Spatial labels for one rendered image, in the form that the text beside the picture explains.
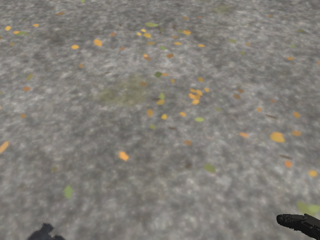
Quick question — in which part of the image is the right robot hand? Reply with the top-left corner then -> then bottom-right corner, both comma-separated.
276,213 -> 320,240

